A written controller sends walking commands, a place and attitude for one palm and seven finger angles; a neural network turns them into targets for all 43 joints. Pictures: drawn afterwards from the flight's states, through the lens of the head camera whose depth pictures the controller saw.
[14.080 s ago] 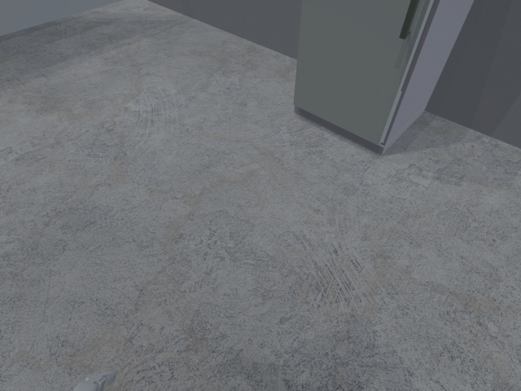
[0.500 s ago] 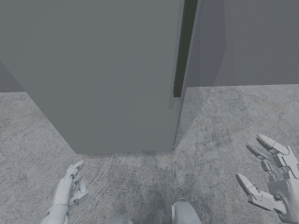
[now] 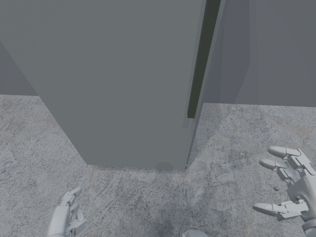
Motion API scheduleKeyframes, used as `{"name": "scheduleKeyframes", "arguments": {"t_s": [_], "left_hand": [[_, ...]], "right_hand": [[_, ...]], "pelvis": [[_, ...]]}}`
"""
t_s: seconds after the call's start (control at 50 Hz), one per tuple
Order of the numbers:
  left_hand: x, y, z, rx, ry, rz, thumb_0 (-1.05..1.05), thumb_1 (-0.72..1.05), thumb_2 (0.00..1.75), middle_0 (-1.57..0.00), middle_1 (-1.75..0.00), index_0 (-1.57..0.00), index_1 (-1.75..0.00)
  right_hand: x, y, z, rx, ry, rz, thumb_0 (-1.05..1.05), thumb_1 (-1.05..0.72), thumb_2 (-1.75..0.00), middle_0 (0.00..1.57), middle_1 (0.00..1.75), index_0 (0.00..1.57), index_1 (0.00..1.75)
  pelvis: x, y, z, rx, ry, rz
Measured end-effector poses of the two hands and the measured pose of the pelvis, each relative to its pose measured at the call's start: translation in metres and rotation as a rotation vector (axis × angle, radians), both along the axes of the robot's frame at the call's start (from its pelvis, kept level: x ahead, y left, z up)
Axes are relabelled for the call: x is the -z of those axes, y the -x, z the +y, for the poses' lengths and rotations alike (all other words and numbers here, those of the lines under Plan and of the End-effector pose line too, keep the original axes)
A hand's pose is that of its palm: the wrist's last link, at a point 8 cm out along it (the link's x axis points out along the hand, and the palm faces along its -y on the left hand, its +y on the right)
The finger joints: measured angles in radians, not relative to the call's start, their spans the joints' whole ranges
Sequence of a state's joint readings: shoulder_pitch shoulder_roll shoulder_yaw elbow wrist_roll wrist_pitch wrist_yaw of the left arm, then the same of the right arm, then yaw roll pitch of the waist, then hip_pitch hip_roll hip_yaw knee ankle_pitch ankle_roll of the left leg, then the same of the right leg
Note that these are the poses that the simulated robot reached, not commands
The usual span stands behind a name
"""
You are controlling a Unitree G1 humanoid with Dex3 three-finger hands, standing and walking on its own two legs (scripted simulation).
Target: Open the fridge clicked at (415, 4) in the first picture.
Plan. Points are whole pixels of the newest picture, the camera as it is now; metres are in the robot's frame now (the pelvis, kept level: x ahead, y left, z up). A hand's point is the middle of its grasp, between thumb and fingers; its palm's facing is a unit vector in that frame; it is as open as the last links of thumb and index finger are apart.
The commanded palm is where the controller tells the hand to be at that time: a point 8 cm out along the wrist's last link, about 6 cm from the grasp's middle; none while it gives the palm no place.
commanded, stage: raise the hand to about handle height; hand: right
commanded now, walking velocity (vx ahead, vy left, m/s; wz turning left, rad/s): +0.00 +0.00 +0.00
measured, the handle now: (201, 53) +0.53 -0.08 +0.19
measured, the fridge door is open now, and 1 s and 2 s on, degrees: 0 0 0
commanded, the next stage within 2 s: move the hooked fingers beside the handle in 0.98 s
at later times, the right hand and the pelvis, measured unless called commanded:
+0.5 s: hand (315, 159) +0.26 -0.28 +0.14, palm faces +0.07 +1.00 -0.05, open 14.0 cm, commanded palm +0.23 -0.32 +0.14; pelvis -0.01 +0.00 +0.02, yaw -1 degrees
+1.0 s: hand (301, 156) +0.27 -0.26 +0.13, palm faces +0.05 +1.00 -0.03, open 14.0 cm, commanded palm +0.24 -0.31 +0.14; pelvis +0.00 +0.01 +0.03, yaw +0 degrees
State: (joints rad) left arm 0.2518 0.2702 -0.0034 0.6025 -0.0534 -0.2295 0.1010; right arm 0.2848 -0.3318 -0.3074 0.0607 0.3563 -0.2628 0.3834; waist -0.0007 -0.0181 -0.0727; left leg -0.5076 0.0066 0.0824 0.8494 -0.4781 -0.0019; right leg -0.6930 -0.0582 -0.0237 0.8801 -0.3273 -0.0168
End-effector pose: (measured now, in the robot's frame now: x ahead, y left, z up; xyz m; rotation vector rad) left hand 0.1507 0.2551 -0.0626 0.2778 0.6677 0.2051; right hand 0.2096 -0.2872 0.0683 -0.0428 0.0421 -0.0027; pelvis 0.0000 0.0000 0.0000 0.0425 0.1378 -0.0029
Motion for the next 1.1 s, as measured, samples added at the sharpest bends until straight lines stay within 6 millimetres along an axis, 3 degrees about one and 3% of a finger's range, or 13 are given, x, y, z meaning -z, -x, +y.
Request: {"name": "scheduleKeyframes", "arguments": {"t_s": [0.12, 0.22, 0.32, 0.5, 0.64, 0.76, 1.1], "left_hand": [[-0.020, -0.020, -0.019, 0.050, 0.028, -0.093, 0.01, 0.91, 0.90, -0.20, -0.30, -0.20, -0.30], [-0.024, -0.026, -0.034, 0.083, 0.068, -0.113, 0.01, 0.91, 0.90, -0.20, -0.30, -0.21, -0.30], [-0.023, -0.021, -0.039, 0.096, 0.075, -0.091, 0.01, 0.91, 0.90, -0.20, -0.30, -0.21, -0.30], [-0.019, -0.001, -0.027, 0.076, 0.057, -0.030, 0.01, 0.91, 0.90, -0.20, -0.30, -0.21, -0.30], [-0.020, 0.007, -0.010, 0.037, 0.048, -0.029, 0.01, 0.91, 0.90, -0.20, -0.30, -0.21, -0.30], [-0.023, 0.007, -0.002, 0.033, 0.033, -0.029, 0.01, 0.91, 0.90, -0.20, -0.30, -0.21, -0.30], [-0.021, -0.011, -0.008, 0.056, 0.071, -0.053, 0.01, 0.91, 0.90, -0.20, -0.30, -0.21, -0.30]], "right_hand": [[-0.042, -0.008, -0.018, 0.061, 0.019, -0.147, -0.01, 0.35, -0.37, 0.29, 1.11, 0.29, 1.10], [-0.043, -0.013, -0.027, 0.050, 0.004, -0.057, -0.01, 0.44, -0.33, 0.29, 1.16, 0.30, 1.16], [-0.041, -0.015, -0.033, 0.055, -0.008, -0.001, -0.01, 0.48, -0.31, 0.30, 1.19, 0.30, 1.19], [-0.075, -0.027, -0.045, 0.067, 0.016, -0.106, -0.02, 0.50, -0.30, 0.30, 1.20, 0.30, 1.20], [-0.062, -0.035, -0.040, 0.029, -0.021, 0.001, -0.01, 0.50, -0.30, 0.30, 1.20, 0.30, 1.20], [-0.060, -0.034, -0.030, 0.045, -0.023, -0.053, -0.02, 0.50, -0.30, 0.30, 1.20, 0.30, 1.20], [-0.069, -0.038, -0.026, 0.050, -0.012, -0.056, -0.02, 0.50, -0.30, 0.30, 1.20, 0.30, 1.20]], "pelvis": [[-0.007, 0.000, -0.002, 0.006, -0.004, -0.033], [-0.013, 0.002, -0.005, 0.011, -0.003, -0.052], [-0.017, 0.005, -0.004, 0.012, 0.000, -0.068], [-0.022, 0.007, 0.001, 0.018, 0.001, -0.095], [-0.025, 0.006, 0.003, 0.008, 0.006, -0.089], [-0.025, 0.003, 0.007, 0.000, 0.011, -0.090], [-0.026, -0.002, 0.013, 0.002, 0.018, -0.089]]}}
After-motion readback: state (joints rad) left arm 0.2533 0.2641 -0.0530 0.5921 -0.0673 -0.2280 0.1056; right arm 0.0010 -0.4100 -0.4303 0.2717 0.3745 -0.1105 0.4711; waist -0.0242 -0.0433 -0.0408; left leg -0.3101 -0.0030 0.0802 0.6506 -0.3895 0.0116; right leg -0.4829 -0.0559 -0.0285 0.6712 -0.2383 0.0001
